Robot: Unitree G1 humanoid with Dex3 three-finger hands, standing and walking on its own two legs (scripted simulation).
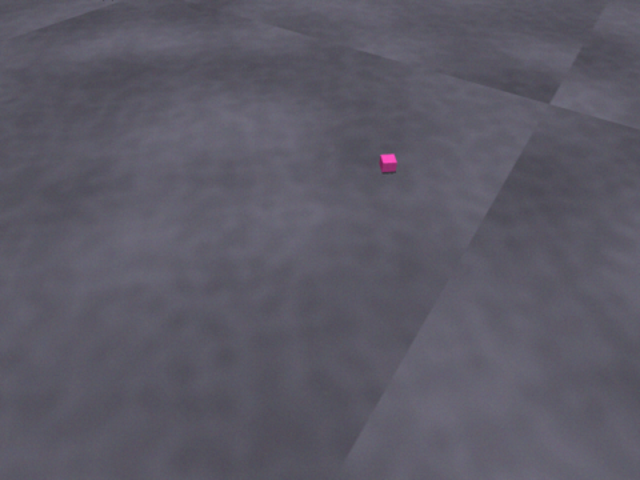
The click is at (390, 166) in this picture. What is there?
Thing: small box
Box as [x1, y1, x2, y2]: [379, 154, 396, 171]
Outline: 380,155 379,164 381,170 395,170 396,161 394,155
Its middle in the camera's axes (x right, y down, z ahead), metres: +0.34 -0.38 +1.96
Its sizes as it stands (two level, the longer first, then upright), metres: 0.071 0.071 0.056
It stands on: the floor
